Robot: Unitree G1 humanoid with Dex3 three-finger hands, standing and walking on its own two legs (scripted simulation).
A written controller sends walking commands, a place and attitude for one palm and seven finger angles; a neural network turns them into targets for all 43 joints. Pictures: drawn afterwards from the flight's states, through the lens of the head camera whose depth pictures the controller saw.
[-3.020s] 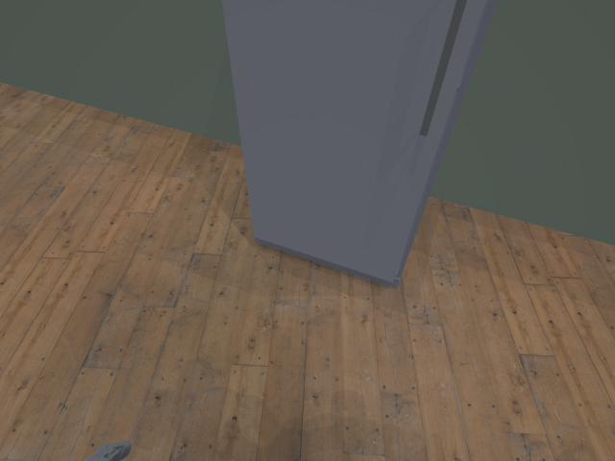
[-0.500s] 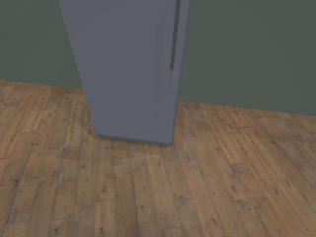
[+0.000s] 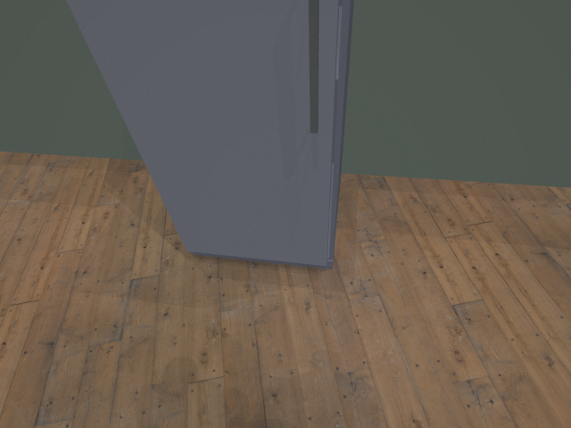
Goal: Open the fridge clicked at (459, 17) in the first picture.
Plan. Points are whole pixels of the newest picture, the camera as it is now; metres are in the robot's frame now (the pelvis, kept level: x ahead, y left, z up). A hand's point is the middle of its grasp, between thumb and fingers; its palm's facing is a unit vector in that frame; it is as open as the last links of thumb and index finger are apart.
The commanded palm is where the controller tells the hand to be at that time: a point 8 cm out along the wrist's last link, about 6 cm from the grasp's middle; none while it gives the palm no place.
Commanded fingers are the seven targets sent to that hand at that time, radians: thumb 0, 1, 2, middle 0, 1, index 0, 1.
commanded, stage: take the last steps up to it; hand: right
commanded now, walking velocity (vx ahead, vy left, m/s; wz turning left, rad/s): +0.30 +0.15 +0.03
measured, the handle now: (314, 48) +0.78 -0.02 +0.17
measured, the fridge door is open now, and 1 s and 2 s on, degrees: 0 0 0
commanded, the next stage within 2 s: come to a stop and stand still in 0.54 s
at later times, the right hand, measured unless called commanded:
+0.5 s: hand (351, 353) +0.29 -0.09 -0.18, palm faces +0.03 +0.98 -0.19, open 7.2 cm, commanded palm none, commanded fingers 0.00 -0.90 -0.90 0.20 0.30 0.20 0.30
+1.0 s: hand (344, 339) +0.32 -0.07 -0.18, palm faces +0.11 +0.97 -0.20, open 7.3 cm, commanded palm none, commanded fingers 0.00 -0.90 -0.90 0.20 0.30 0.20 0.30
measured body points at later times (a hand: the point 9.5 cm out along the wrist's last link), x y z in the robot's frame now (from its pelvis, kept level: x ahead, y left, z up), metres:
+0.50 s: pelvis +0.21 +0.09 -0.01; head +0.24 +0.09 +0.44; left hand +0.19 +0.33 -0.17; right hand +0.29 -0.14 -0.16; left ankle +0.26 +0.19 -0.74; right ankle +0.15 -0.03 -0.65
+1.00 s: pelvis +0.30 +0.12 +0.00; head +0.33 +0.10 +0.45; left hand +0.41 +0.34 -0.14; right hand +0.31 -0.12 -0.16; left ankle +0.30 +0.27 -0.67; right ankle +0.34 +0.01 -0.74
